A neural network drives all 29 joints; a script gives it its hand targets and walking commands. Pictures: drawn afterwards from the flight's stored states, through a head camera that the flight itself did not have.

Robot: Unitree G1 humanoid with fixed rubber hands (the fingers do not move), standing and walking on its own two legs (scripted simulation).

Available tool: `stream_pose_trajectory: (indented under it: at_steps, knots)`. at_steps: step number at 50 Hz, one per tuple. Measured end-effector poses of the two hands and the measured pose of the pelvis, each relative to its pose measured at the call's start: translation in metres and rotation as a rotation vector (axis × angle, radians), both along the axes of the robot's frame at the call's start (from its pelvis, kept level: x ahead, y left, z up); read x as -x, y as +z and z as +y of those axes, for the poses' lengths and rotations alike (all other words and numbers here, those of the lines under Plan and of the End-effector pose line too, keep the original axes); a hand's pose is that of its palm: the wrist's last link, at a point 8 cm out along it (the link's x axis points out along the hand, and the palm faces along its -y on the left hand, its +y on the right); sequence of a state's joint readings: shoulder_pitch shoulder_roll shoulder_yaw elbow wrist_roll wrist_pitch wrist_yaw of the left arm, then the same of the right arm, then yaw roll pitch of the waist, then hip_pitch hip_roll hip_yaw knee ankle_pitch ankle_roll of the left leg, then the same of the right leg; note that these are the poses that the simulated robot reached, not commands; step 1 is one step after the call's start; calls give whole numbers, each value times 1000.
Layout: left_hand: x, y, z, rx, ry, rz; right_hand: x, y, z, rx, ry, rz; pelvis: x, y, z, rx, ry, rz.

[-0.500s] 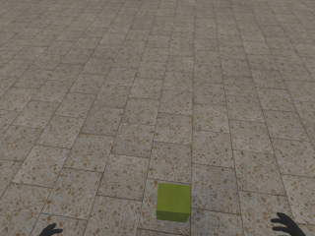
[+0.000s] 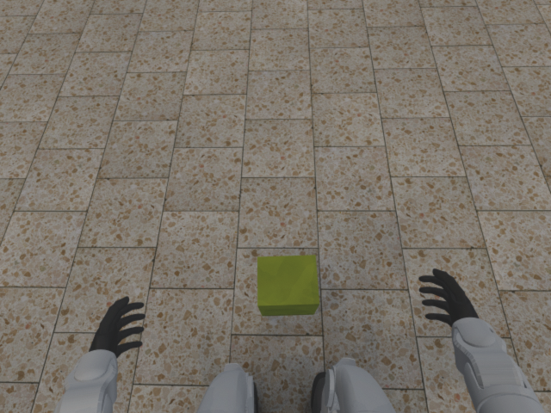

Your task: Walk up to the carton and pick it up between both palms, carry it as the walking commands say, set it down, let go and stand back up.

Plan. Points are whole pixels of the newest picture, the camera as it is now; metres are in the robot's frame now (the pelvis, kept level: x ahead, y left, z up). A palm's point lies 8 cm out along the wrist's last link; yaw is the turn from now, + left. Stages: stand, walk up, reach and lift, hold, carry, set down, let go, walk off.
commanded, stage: reach and lift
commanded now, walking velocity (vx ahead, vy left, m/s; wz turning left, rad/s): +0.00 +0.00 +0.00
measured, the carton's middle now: (287, 287) +0.42 +0.00 -0.62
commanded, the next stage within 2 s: none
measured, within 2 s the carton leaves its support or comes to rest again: neither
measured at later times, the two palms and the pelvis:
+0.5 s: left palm (166, 278) +0.34 +0.22 -0.14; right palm (415, 265) +0.35 -0.21 -0.13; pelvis -0.05 +0.02 -0.04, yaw -1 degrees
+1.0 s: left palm (199, 240) +0.42 +0.18 -0.18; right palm (383, 233) +0.43 -0.18 -0.18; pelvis -0.05 +0.02 -0.06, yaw -1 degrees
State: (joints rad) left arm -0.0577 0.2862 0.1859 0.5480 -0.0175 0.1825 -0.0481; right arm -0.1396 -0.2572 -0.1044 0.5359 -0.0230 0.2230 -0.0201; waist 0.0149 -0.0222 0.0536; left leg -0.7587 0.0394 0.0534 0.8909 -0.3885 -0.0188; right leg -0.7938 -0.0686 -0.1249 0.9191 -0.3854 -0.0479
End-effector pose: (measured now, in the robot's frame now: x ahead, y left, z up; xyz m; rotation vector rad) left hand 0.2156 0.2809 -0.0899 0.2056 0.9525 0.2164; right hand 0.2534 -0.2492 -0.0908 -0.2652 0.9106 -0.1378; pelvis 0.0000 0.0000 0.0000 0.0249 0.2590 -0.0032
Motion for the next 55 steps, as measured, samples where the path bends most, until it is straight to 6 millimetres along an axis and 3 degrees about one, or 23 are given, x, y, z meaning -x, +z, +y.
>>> stream_pose_trajectory:
  at_steps: [7, 14, 21, 40, 49, 55]
  knots:
    - [-31, -13, -15, 40, -15, -65, -23, -10, 17, -27, 1, -48, 17, -13, 4, 12, 3, 72]
    - [-63, -25, -33, 82, -16, -112, -43, -21, 22, -56, -15, -75, 36, -25, 12, 13, -11, 129]
    - [-99, -38, -49, 108, -19, -161, -77, -33, 28, -92, -23, -120, 49, -38, 17, 8, -16, 198]
    - [-197, -72, -93, 145, -47, -320, -162, -70, 54, -167, -44, -280, 54, -61, 18, -1, -13, 440]
    - [-206, -87, -100, 150, -60, -341, -173, -86, 65, -177, -32, -299, 46, -63, 17, 2, -13, 517]
    - [-206, -114, -98, 144, -56, -321, -174, -111, 70, -179, -41, -281, 46, -82, 17, 3, -15, 554]
